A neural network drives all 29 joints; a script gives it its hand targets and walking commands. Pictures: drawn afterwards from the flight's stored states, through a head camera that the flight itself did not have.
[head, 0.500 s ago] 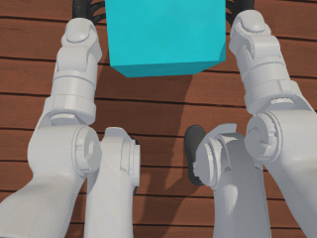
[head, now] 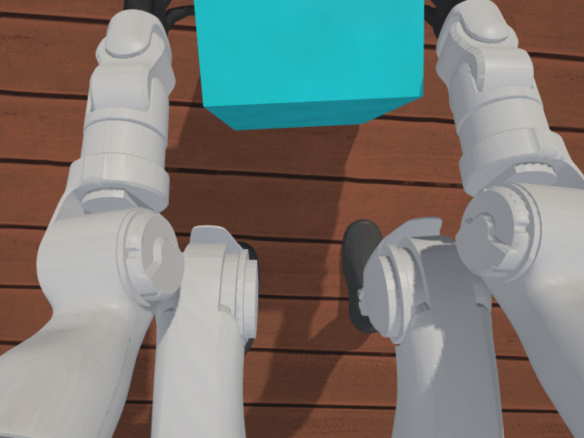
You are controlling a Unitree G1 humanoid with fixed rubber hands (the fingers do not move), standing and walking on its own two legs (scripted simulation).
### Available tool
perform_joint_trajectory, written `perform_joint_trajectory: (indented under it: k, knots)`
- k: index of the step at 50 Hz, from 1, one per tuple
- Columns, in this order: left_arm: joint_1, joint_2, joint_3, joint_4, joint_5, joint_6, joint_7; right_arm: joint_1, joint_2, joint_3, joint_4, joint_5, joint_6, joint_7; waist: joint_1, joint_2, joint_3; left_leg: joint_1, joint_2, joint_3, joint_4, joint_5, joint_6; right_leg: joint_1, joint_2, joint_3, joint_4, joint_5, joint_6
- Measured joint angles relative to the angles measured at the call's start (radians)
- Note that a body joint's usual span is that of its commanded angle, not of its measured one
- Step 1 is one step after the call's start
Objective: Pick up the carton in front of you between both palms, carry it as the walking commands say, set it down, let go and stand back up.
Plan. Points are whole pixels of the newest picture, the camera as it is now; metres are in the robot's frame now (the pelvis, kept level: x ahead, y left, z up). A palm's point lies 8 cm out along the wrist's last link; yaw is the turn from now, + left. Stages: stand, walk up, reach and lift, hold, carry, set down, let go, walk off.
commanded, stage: set down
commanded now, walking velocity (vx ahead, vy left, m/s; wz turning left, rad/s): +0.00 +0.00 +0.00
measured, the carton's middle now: (300, 35) +0.54 -0.01 -0.24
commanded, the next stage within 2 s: let go in 1.50 s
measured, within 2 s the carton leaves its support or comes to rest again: neither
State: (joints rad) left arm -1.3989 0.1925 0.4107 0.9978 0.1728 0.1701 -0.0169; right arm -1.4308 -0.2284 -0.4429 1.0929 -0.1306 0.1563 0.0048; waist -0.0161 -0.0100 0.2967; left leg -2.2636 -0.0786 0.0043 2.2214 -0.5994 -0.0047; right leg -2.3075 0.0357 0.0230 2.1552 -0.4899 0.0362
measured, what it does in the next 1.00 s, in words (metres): rises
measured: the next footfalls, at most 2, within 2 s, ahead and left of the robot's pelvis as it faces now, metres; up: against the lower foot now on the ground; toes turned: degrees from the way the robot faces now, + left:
none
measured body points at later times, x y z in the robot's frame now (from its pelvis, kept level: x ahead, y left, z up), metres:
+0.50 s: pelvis +0.01 +0.00 +0.00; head +0.37 +0.00 +0.25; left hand +0.54 +0.20 -0.18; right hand +0.54 -0.21 -0.18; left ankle +0.10 +0.11 -0.33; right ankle +0.13 -0.12 -0.33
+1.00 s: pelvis +0.02 -0.01 +0.11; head +0.34 -0.01 +0.42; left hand +0.56 +0.19 -0.01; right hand +0.55 -0.20 -0.02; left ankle +0.10 +0.11 -0.33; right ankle +0.13 -0.12 -0.33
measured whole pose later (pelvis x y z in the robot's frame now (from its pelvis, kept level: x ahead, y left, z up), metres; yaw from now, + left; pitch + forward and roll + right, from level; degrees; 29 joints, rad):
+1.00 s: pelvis +0.02 -0.01 +0.11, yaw +0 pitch +46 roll +1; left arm -1.19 0.31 0.22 0.93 -0.09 0.12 0.07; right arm -1.18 -0.27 -0.23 0.91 0.09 0.13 -0.11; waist -0.01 0.00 0.01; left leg -2.07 -0.06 -0.01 1.85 -0.57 -0.01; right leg -2.12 0.04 0.03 1.80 -0.47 0.02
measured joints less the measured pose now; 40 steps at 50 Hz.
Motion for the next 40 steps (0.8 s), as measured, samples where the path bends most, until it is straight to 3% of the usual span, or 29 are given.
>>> perform_joint_trajectory:
  k: [9, 12, 18, 21, 25, 33, 40]
  knots:
    - [-0.033, 0.029, -0.034, 0.049, -0.038, -0.026, 0.001, -0.026, -0.018, -0.002, 0.034, -0.013, -0.037, 0.009, -0.004, 0.007, 0.044, 0.019, -0.004, 0.005, -0.002, 0.006, 0.000, 0.021, -0.003, 0.006, 0.002, 0.001, 0.004]
    - [-0.037, 0.041, -0.063, 0.096, -0.051, -0.055, 0.018, -0.030, -0.036, 0.033, 0.074, 0.019, -0.060, -0.008, 0.003, 0.004, 0.067, 0.029, -0.002, 0.002, 0.008, 0.000, -0.003, 0.029, -0.001, 0.003, 0.010, -0.003, 0.005]
    - [0.021, 0.138, -0.222, 0.126, -0.241, -0.109, 0.090, 0.016, -0.113, 0.176, 0.124, 0.206, -0.126, -0.081, 0.009, -0.003, 0.098, 0.042, 0.000, -0.004, 0.025, -0.024, -0.008, 0.038, 0.000, -0.005, 0.026, -0.021, -0.002]
    - [0.054, 0.179, -0.301, 0.109, -0.334, -0.128, 0.095, 0.061, -0.141, 0.244, 0.100, 0.294, -0.147, -0.088, 0.006, 0.003, 0.085, 0.036, -0.003, -0.002, 0.027, -0.032, -0.008, 0.032, -0.005, -0.003, 0.032, -0.033, -0.005]
    - [0.063, 0.208, -0.336, 0.075, -0.397, -0.128, 0.097, 0.094, -0.159, 0.318, 0.020, 0.374, -0.143, -0.101, 0.010, 0.009, 0.063, 0.032, -0.002, -0.007, 0.026, -0.040, -0.011, 0.027, -0.005, -0.008, 0.030, -0.039, -0.008]
    - [0.146, 0.189, -0.324, -0.068, -0.373, -0.078, 0.111, 0.167, -0.099, 0.289, -0.160, 0.320, -0.077, -0.125, -0.006, 0.016, -0.063, 0.050, 0.001, -0.006, -0.032, -0.050, -0.007, 0.043, -0.004, -0.005, -0.024, -0.050, -0.009]
    - [0.193, 0.121, -0.242, -0.051, -0.294, -0.060, 0.115, 0.230, -0.059, 0.248, -0.154, 0.269, -0.057, -0.112, -0.006, 0.016, -0.201, 0.107, 0.009, -0.007, -0.171, -0.030, -0.005, 0.097, 0.001, 0.002, -0.156, -0.034, -0.011]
